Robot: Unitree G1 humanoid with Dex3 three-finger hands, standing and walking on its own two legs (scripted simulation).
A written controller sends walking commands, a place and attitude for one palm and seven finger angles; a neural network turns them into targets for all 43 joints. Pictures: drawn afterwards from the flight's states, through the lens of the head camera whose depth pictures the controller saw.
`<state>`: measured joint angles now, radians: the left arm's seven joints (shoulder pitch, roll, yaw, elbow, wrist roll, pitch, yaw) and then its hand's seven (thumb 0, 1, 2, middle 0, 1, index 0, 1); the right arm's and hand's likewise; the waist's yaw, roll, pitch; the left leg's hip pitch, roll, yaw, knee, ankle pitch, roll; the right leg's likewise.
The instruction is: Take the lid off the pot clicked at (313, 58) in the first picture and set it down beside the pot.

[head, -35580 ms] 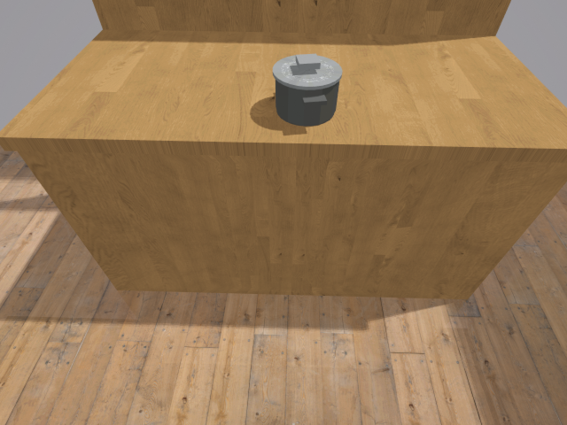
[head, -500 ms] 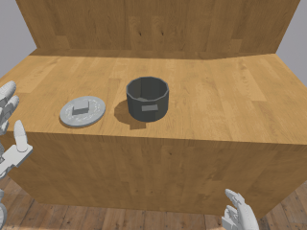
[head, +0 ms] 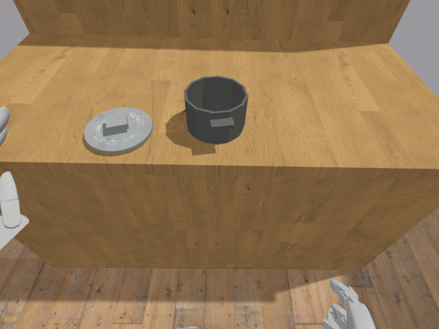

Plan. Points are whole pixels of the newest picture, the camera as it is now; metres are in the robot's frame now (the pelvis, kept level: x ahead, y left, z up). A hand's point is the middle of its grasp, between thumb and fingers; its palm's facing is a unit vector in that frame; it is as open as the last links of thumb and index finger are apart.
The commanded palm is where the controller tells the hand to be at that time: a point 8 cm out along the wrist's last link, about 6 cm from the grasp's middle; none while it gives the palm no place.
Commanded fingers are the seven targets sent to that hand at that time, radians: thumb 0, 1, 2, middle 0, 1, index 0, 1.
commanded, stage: step back with the hand held close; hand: left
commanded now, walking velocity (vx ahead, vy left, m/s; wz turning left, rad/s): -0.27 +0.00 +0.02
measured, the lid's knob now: (116, 121) +0.56 +0.29 +0.04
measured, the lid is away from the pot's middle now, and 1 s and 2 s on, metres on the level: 0.25 0.25 0.25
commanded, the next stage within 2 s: stop stepping back and stand still in 0.60 s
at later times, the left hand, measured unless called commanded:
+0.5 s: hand out of the picture +0.10 +0.25 +0.22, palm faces +0.43 -0.80 -0.42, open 7.4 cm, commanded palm +0.05 +0.30 +0.23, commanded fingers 0.00 0.90 0.90 -0.20 -0.30 -0.20 -0.30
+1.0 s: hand out of the picture +0.00 +0.27 +0.24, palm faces +0.37 -0.82 -0.43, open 7.4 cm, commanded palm -0.05 +0.32 +0.23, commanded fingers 0.00 0.90 0.90 -0.20 -0.30 -0.20 -0.30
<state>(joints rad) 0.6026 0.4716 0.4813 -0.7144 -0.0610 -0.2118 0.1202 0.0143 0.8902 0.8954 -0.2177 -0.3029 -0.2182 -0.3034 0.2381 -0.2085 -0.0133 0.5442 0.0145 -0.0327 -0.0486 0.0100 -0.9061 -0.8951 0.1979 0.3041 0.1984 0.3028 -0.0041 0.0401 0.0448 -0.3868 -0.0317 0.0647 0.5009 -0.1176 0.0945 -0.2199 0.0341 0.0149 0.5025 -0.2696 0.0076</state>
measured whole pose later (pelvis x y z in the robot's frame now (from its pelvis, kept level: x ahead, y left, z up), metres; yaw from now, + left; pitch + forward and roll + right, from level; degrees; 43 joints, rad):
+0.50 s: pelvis -0.08 +0.02 -0.01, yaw -1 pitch -2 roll -2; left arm 0.54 0.45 0.47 -0.76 -0.04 -0.26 0.14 0.01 0.89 0.90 -0.22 -0.30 -0.22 -0.30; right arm 0.22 -0.20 -0.03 0.61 0.00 -0.04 -0.04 0.01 -0.91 -0.89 0.20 0.30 0.20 0.30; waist 0.02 -0.03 0.02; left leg -0.45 -0.01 0.01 0.83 -0.43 0.01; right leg -0.35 -0.01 0.02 0.59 -0.20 0.04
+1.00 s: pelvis -0.19 +0.05 +0.00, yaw -3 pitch -2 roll -4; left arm 0.57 0.48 0.48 -0.76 -0.08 -0.24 0.15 0.01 0.89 0.90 -0.22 -0.30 -0.22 -0.30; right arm 0.29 -0.21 -0.03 0.65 0.03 -0.06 -0.06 0.01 -0.90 -0.89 0.20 0.30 0.20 0.30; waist -0.03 0.01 -0.02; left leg -0.39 0.00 -0.01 0.62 -0.21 0.03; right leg -0.15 0.02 -0.01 0.51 -0.34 0.02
